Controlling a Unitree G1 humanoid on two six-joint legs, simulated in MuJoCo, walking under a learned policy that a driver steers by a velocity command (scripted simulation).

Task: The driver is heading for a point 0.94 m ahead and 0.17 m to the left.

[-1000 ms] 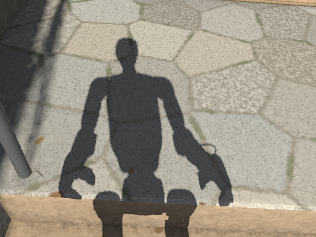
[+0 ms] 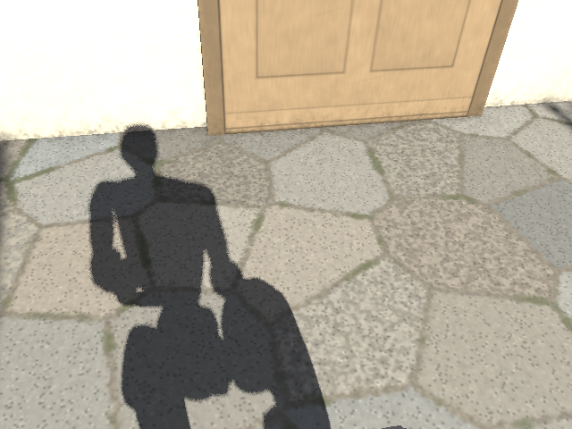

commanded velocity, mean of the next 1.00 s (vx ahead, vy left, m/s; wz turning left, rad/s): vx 0.50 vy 0.00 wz -0.01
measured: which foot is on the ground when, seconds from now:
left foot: down 0.00-0.30, up 0.32-0.84, down 0.86-1.00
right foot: up 0.00-0.24, down 0.26-0.88, up 0.90-1.00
